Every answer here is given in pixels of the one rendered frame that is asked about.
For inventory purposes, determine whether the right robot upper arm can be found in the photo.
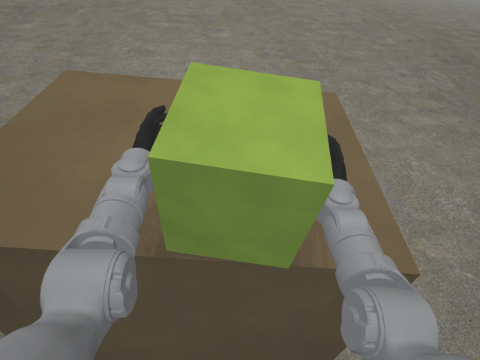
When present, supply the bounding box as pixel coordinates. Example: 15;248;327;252
340;285;476;360

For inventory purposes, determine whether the left robot hand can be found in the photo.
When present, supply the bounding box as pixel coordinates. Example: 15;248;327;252
132;105;168;151

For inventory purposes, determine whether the right robot hand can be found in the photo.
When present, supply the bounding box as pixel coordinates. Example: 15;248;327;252
328;135;347;182

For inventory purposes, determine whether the pedestal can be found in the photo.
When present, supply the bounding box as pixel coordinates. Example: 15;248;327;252
0;70;420;360

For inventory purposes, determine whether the right robot forearm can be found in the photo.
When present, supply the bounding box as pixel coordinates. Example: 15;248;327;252
316;178;439;343

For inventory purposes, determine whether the left robot forearm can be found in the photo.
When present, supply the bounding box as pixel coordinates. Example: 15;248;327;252
40;148;154;312

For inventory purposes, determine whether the left robot upper arm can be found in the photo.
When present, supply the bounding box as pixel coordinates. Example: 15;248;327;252
0;249;138;360

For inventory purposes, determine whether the carton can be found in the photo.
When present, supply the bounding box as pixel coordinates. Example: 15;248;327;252
148;62;335;269

